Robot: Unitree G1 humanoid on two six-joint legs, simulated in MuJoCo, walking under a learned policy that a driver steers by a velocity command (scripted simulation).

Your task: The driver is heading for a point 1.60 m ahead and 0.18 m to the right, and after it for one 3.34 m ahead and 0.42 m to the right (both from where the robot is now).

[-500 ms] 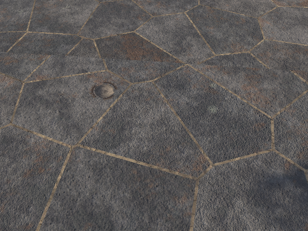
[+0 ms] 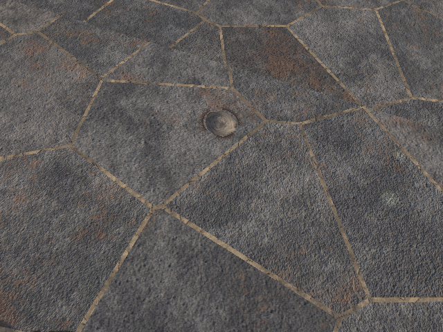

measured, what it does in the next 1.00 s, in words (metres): walks ahead: right foot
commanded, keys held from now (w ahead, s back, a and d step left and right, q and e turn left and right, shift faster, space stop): no key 1.00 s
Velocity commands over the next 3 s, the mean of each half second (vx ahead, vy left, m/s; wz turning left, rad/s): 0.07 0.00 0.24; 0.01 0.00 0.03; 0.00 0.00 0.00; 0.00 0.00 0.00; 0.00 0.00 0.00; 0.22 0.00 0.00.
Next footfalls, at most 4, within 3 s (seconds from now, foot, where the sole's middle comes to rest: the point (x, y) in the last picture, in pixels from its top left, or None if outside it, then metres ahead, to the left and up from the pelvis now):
0.24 right None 0.19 -0.16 -0.78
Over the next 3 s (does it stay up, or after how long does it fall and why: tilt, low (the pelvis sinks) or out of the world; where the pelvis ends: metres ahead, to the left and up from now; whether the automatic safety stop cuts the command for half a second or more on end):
stays up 0.21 -0.05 0.00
